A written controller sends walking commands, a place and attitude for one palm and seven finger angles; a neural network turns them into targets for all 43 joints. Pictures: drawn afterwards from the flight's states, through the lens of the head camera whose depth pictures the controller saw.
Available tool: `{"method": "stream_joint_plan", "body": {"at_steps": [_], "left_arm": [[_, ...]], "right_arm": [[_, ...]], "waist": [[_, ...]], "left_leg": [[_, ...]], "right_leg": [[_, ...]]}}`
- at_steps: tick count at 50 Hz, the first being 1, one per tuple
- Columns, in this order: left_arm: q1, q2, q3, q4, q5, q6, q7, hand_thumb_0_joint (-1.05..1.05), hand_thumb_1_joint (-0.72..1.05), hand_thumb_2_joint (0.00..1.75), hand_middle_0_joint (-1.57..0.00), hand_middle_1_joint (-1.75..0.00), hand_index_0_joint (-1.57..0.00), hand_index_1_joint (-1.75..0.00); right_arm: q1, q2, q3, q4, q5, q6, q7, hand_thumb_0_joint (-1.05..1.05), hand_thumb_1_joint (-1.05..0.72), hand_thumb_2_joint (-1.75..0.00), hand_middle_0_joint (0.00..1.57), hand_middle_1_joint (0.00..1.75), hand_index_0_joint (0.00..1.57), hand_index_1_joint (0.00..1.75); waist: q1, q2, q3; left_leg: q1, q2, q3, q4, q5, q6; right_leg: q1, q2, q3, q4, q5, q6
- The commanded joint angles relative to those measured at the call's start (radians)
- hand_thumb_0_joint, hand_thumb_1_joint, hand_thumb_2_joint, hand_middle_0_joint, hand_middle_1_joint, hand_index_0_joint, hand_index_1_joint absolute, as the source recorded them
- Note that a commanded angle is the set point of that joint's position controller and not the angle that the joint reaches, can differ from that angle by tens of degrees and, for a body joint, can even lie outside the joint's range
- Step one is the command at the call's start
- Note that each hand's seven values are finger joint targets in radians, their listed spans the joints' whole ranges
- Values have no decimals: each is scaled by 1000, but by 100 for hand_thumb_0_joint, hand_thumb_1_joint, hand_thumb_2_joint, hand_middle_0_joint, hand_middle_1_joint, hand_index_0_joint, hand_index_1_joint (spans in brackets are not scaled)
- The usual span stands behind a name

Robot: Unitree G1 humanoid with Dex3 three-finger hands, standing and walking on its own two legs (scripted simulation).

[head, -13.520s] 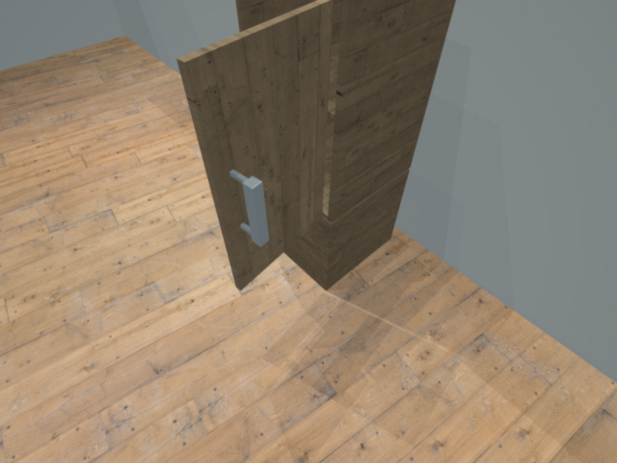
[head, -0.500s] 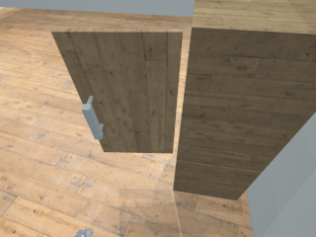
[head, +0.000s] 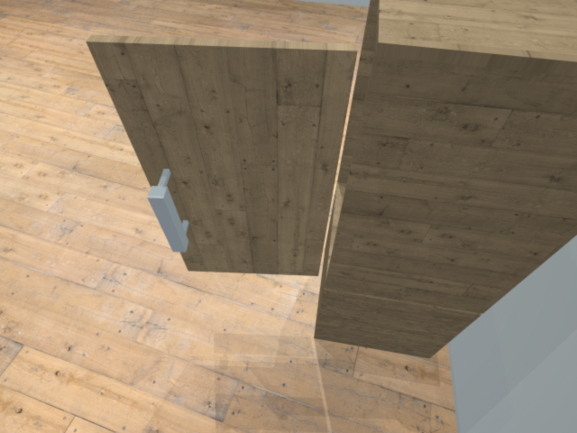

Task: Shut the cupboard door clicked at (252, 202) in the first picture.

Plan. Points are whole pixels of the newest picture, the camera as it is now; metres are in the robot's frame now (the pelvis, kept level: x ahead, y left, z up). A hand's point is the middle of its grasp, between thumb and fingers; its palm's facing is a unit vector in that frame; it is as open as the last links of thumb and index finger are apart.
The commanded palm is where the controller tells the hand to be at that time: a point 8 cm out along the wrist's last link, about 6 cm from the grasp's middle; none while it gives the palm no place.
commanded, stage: come to a stop and stand still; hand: left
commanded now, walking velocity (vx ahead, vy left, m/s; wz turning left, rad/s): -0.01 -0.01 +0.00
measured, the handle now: (173, 212) +0.48 +0.25 -0.05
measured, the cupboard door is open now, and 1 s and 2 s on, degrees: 98 98 98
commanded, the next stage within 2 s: look again from close up in 1.50 s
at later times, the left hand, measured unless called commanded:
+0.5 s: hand out of the picture +0.00 +0.21 -0.16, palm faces -0.02 -0.98 -0.22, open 7.4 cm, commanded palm none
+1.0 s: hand out of the picture -0.04 +0.21 -0.17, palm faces -0.02 -0.98 -0.19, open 7.4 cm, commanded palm none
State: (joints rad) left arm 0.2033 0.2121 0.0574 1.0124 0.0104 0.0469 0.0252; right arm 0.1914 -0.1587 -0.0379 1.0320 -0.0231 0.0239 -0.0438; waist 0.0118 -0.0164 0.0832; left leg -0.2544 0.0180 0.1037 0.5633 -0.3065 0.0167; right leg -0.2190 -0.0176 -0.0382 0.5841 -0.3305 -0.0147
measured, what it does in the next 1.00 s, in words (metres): stands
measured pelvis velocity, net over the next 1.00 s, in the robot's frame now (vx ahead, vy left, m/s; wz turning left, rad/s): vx -0.03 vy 0.04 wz -0.02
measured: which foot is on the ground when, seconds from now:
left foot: down 0.00-1.00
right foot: down 0.00-1.00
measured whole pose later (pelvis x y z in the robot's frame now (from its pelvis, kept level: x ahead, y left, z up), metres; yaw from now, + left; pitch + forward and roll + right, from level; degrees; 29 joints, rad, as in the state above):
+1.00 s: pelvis -0.03 +0.04 +0.01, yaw -1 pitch -1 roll +0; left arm 0.31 0.18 -0.02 1.08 0.01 0.00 0.03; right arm 0.28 -0.18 0.02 1.10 -0.01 -0.02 -0.02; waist 0.00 -0.01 0.03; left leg -0.18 -0.06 0.07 0.43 -0.25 0.08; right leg -0.20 -0.03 0.02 0.45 -0.24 0.03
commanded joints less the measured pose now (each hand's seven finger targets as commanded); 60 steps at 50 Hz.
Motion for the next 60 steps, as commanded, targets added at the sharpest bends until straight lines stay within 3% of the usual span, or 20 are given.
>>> {"method": "stream_joint_plan", "body": {"at_steps": [1, 2, 3, 4, 5, 6, 7, 8, 9, 10, 12, 13, 14, 18, 23, 28, 31, 37, 51, 60], "left_arm": [[53, 138, 6, -41, 12, -37, 7, 0, 90, 90, -20, -30, -20, -30], [46, 131, 4, -37, 11, -43, 9, 0, 90, 90, -20, -30, -20, -30], [42, 118, -1, -31, 11, -49, 12, 0, 90, 90, -20, -30, -20, -30], [40, 104, -7, -24, 10, -54, 15, 0, 90, 90, -20, -30, -20, -30], [110, 129, -6, -59, 29, -68, 57, 0, 90, 90, -20, -30, -20, -30], [141, 176, 1, -96, 14, -85, 53, 0, 90, 90, -20, -30, -20, -30], [152, 156, -1, -88, 14, -94, 51, 0, 90, 90, -20, -30, -20, -30], [143, 165, 0, -91, 14, -94, 52, 0, 90, 90, -20, -30, -20, -30], [117, 156, -8, -100, 10, -94, 48, 0, 90, 90, -20, -30, -20, -30], [98, 153, -15, -103, 6, -90, 45, 0, 90, 90, -20, -30, -20, -30], [96, 101, -28, -109, 1, -76, 39, 0, 90, 90, -20, -30, -20, -30], [104, 86, -33, -106, 3, -71, 38, 0, 90, 90, -20, -30, -20, -30], [99, 88, -36, -96, 5, -68, 34, 0, 90, 90, -20, -30, -20, -30], [82, 90, -48, -84, 8, -55, 16, 0, 90, 90, -20, -30, -20, -30], [114, 93, -45, -87, 11, -50, 9, 0, 90, 90, -20, -30, -20, -30], [121, 91, -45, -84, 10, -57, 6, 0, 90, 90, -20, -30, -20, -30], [122, 95, -45, -71, 8, -58, 5, 0, 90, 90, -20, -30, -20, -30], [142, 90, -53, -22, 6, -62, 6, 0, 90, 90, -20, -30, -20, -30], [141, 84, -61, 43, 0, -72, 17, 0, 90, 90, -20, -30, -20, -30], [111, 94, -55, 36, 1, -71, 21, 0, 90, 90, -20, -30, -20, -30]], "right_arm": [[78, -112, -36, -45, 24, 2, 4, 0, -90, -90, 20, 30, 20, 30], [44, -87, -28, -47, 20, 10, 9, 0, -90, -90, 20, 30, 20, 30], [29, -84, -26, -46, 18, 13, 9, 0, -90, -90, 20, 30, 20, 30], [33, -74, -21, -39, 18, 12, 10, 0, -90, -90, 20, 30, 20, 30], [-21, -141, -36, -122, 18, -23, 13, 0, -90, -90, 20, 30, 20, 30], [-14, -91, -20, -144, 20, -28, 28, 0, -90, -90, 20, 30, 20, 30], [-33, -96, -19, -150, 25, -30, 27, 0, -90, -90, 20, 30, 20, 30], [2, -86, -16, -147, 31, -32, 27, 0, -90, -90, 20, 30, 20, 30], [19, -75, -7, -132, 25, -31, 29, 0, -90, -90, 20, 30, 20, 30], [58, -79, -6, -119, 22, -33, 29, 0, -90, -90, 20, 30, 20, 30], [58, -144, -9, -117, 13, -40, 23, 0, -90, -90, 20, 30, 20, 30], [40, -140, -1, -125, 10, -36, 20, 0, -90, -90, 20, 30, 20, 30], [27, -132, 5, -120, 9, -40, 20, 0, -90, -90, 20, 30, 20, 30], [26, -149, 14, -125, 6, -35, 27, 0, -90, -90, 20, 30, 20, 30], [51, -169, 12, -119, -1, -30, 35, 0, -90, -90, 20, 30, 20, 30], [77, -169, 16, -100, 2, -38, 35, 0, -90, -90, 20, 30, 20, 30], [89, -173, 19, -76, 4, -44, 33, 0, -90, -90, 20, 30, 20, 30], [112, -173, 23, -27, 10, -52, 29, 0, -90, -90, 20, 30, 20, 30], [115, -147, 36, 45, 18, -70, 16, 0, -90, -90, 20, 30, 20, 30], [81, -153, 31, 51, 17, -70, 10, 0, -90, -90, 20, 30, 20, 30]], "waist": [[-33, -150, -129], [-22, -195, -116], [-23, -211, -115], [-24, -179, -117], [-12, -127, -145], [4, -158, -230], [9, -94, -244], [-14, -79, -271], [-26, 17, -240], [-53, 8, -214], [-26, 97, -142], [-17, 72, -89], [-13, 139, -43], [-17, 83, 71], [-9, 32, 33], [-11, -6, -15], [-9, 44, -11], [-5, 32, 1], [-11, 9, -54], [-11, 14, -62]], "left_leg": [[15, 33, -36, 36, 60, -31], [-1, 4, -49, 79, -108, -41], [-18, 7, -69, 109, -157, -42], [-10, 16, -77, 99, -147, -41], [-117, -8, -9, 106, -139, -54], [-154, 2, -58, 146, -92, -10], [-160, -11, -63, 141, -111, -2], [-121, -7, -67, 63, -80, -3], [-22, -19, -47, -41, 3, -7], [62, -3, -66, -114, 126, 1], [110, 119, -165, -89, 430, 40], [72, 129, -175, -101, 368, 49], [39, 116, -186, -132, 344, 51], [-78, 84, -210, -255, -100, 43], [-107, 76, -218, -294, -242, 45], [-75, 78, -227, -288, -191, 49], [-86, 90, -250, -321, -206, 52], [-69, 94, -254, -328, -162, 51], [74, 80, -170, -222, 260, 39], [103, 83, -164, -203, 369, 35]], "right_leg": [[46, -252, 214, -193, 569, -105], [38, -258, 236, -222, 611, -142], [53, -251, 234, -224, 655, -157], [56, -243, 207, -223, 646, -160], [188, -210, 298, -87, 1226, -93], [298, -224, 234, -32, 1250, -97], [319, -227, 236, -19, 1243, -117], [318, -212, 215, -13, 1152, -122], [244, -189, 178, -10, 1067, -109], [170, -154, 144, 4, 909, -80], [19, -76, 94, -64, 427, -30], [-7, -60, 95, -115, 286, -27], [-1, -56, 96, -126, 226, -28], [-45, -36, 108, -194, -24, -24], [-43, -34, 104, -193, -114, -14], [-37, -45, 122, -192, -84, -18], [-20, -42, 110, -171, -43, -21], [-3, -53, 113, -174, 24, -24], [39, -81, 123, -171, 258, -15], [62, -83, 119, -161, 328, -13]]}}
